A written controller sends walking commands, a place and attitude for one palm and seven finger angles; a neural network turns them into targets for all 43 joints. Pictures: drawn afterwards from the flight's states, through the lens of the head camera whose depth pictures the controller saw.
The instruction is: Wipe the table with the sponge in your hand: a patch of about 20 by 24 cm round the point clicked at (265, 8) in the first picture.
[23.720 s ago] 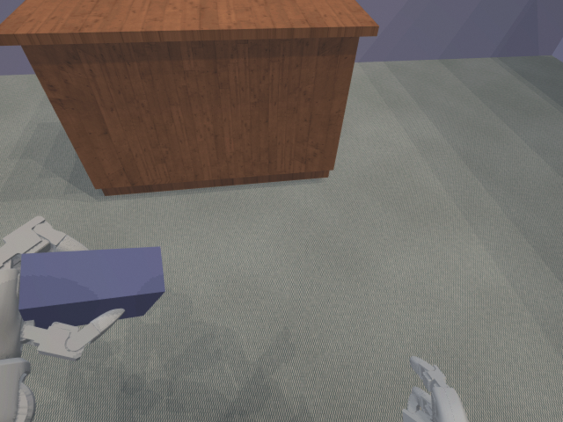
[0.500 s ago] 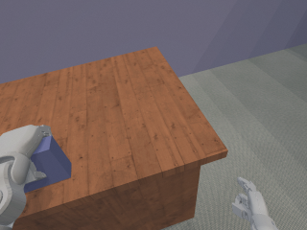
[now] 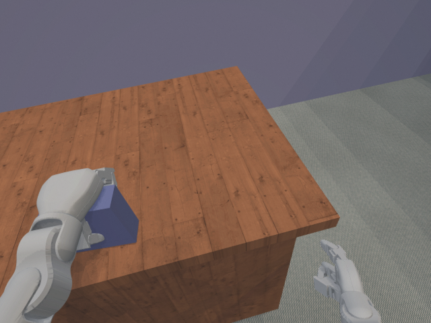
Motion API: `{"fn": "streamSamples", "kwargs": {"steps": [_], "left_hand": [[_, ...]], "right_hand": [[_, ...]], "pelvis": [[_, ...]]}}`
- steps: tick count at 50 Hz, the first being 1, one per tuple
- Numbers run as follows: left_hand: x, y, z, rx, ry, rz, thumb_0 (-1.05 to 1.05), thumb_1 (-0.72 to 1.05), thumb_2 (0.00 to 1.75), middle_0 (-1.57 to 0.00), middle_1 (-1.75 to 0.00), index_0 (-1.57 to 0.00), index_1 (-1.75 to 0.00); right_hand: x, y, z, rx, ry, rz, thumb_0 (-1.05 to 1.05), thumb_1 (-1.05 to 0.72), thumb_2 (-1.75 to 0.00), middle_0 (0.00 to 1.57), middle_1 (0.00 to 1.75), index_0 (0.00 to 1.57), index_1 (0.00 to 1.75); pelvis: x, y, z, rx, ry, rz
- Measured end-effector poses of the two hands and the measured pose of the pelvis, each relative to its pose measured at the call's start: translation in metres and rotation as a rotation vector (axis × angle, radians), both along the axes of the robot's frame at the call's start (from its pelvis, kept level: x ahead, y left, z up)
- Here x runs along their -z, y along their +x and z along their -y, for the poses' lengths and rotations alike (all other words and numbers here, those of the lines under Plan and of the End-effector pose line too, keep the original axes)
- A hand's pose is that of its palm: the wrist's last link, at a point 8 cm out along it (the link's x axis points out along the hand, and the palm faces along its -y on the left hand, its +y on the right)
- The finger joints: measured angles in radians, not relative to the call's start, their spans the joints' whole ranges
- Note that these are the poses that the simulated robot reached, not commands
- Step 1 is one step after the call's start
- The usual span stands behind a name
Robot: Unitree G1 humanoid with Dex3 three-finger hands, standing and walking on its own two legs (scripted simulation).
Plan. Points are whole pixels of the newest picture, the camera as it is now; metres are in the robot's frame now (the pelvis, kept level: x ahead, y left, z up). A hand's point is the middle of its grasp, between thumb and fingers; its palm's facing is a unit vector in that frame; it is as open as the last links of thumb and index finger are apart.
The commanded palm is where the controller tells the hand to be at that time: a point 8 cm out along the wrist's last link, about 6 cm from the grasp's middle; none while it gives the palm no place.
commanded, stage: move the sponge above the wiping area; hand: left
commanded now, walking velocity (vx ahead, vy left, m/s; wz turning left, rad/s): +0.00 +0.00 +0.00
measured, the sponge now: (98, 226) +0.23 +0.27 +0.08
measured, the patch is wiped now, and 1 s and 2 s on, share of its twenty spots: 0.00 0.00 0.00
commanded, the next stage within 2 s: none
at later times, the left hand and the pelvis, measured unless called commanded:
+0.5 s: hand (87, 204) +0.23 +0.26 +0.14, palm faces +0.02 +0.00 -1.00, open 9.2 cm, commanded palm +0.21 +0.29 +0.23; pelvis +0.00 -0.03 +0.00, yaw +0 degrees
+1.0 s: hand (77, 185) +0.24 +0.27 +0.18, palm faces +0.20 +0.00 -0.98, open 9.2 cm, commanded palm +0.21 +0.29 +0.23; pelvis +0.01 -0.02 +0.00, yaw +0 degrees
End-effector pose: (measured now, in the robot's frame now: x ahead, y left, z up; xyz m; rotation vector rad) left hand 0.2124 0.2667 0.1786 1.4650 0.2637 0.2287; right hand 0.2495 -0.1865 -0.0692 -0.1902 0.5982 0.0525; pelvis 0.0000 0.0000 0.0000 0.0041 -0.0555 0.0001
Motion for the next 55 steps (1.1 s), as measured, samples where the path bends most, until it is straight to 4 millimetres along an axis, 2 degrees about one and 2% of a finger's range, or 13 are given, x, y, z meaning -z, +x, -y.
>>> {"fn": "streamSamples", "kwargs": {"steps": [4, 10, 15, 21, 26, 30, 33, 38, 41, 44, 48, 52, 55], "left_hand": [[-0.028, 0.002, 0.003, 0.042, 0.091, 0.135, 0.0, -0.43, 1.04, -0.83, -1.4, -0.83, -1.41], [-0.071, 0.007, -0.026, -0.144, 0.076, 0.282, 0.0, -0.43, 1.04, -0.83, -1.41, -0.83, -1.41], [-0.046, 0.004, -0.03, -0.218, 0.022, 0.133, 0.0, -0.43, 1.04, -0.82, -1.41, -0.82, -1.41], [0.001, -0.004, 0.003, -0.067, 0.012, -0.069, 0.0, -0.43, 1.04, -0.82, -1.41, -0.82, -1.41], [-0.027, -0.001, 0.006, 0.016, 0.112, 0.073, 0.0, -0.43, 1.04, -0.83, -1.41, -0.83, -1.41], [-0.06, 0.007, -0.018, -0.097, 0.121, 0.206, 0.0, -0.43, 1.04, -0.83, -1.41, -0.83, -1.41], [-0.067, 0.01, -0.038, -0.21, 0.102, 0.193, 0.0, -0.43, 1.04, -0.83, -1.41, -0.83, -1.41], [-0.035, 0.007, -0.041, -0.237, 0.06, -0.001, 0.0, -0.43, 1.04, -0.82, -1.42, -0.82, -1.42], [-0.007, 0.004, -0.021, -0.124, 0.025, -0.105, 0.0, -0.43, 1.04, -0.82, -1.42, -0.82, -1.42], [-0.001, -0.001, 0.005, 0.043, 0.026, -0.083, 0.0, -0.43, 1.04, -0.83, -1.42, -0.83, -1.42], [-0.027, -0.003, 0.011, 0.122, 0.091, 0.106, 0.0, -0.43, 1.04, -0.83, -1.41, -0.83, -1.42], [-0.062, 0.004, -0.02, -0.033, 0.102, 0.279, 0.0, -0.43, 1.04, -0.84, -1.41, -0.83, -1.42], [-0.072, 0.007, -0.045, -0.169, 0.089, 0.283, 0.0, -0.43, 1.04, -0.83, -1.42, -0.83, -1.42]], "right_hand": [[-0.002, 0.001, 0.0, -0.011, -0.011, -0.005, 0.02, -0.91, -0.9, 0.2, 0.3, 0.18, 0.29], [-0.003, 0.002, 0.004, -0.004, 0.034, -0.013, 0.02, -0.91, -0.9, 0.2, 0.3, 0.19, 0.29], [-0.002, 0.0, 0.016, 0.022, 0.055, 0.0, 0.02, -0.91, -0.9, 0.2, 0.3, 0.19, 0.29], [0.004, -0.004, 0.034, 0.032, -0.008, -0.007, 0.02, -0.91, -0.9, 0.2, 0.3, 0.2, 0.3], [0.007, -0.01, 0.041, 0.042, -0.037, -0.022, 0.02, -0.91, -0.9, 0.2, 0.3, 0.2, 0.3], [0.01, -0.014, 0.045, 0.058, -0.012, -0.042, 0.02, -0.91, -0.9, 0.2, 0.3, 0.2, 0.3], [0.012, -0.015, 0.048, 0.075, 0.009, -0.045, 0.02, -0.91, -0.9, 0.2, 0.3, 0.2, 0.3], [0.013, -0.016, 0.055, 0.103, 0.017, -0.03, 0.02, -0.91, -0.9, 0.2, 0.3, 0.2, 0.3], [0.013, -0.017, 0.056, 0.102, -0.01, -0.022, 0.02, -0.91, -0.9, 0.2, 0.3, 0.2, 0.3], [0.01, -0.017, 0.052, 0.092, -0.042, -0.013, 0.02, -0.91, -0.9, 0.2, 0.3, 0.2, 0.3], [0.007, -0.017, 0.04, 0.075, -0.042, -0.017, 0.02, -0.91, -0.9, 0.2, 0.3, 0.2, 0.3], [0.009, -0.015, 0.027, 0.054, -0.005, -0.045, 0.02, -0.91, -0.9, 0.2, 0.3, 0.2, 0.3], [0.008, -0.012, 0.019, 0.05, 0.022, -0.046, 0.02, -0.91, -0.9, 0.2, 0.3, 0.2, 0.3]], "pelvis": [[-0.001, 0.001, 0.005, 0.002, -0.002, 0.016], [-0.002, 0.001, 0.013, 0.009, -0.002, 0.011], [-0.001, 0.001, 0.016, 0.006, -0.002, -0.01], [0.001, 0.002, 0.021, 0.001, 0.002, -0.003], [0.001, 0.004, 0.028, 0.003, -0.003, 0.02], [0.001, 0.004, 0.031, 0.008, -0.005, 0.021], [0.001, 0.004, 0.031, 0.012, -0.003, 0.006], [0.002, 0.004, 0.026, 0.007, -0.001, -0.014], [0.003, 0.005, 0.023, 0.003, 0.0, -0.01], [0.003, 0.007, 0.021, 0.001, -0.001, 0.002], [0.002, 0.008, 0.02, 0.006, -0.007, 0.019], [0.001, 0.005, 0.018, 0.011, -0.01, 0.022], [0.0, 0.003, 0.015, 0.01, -0.008, 0.008]]}}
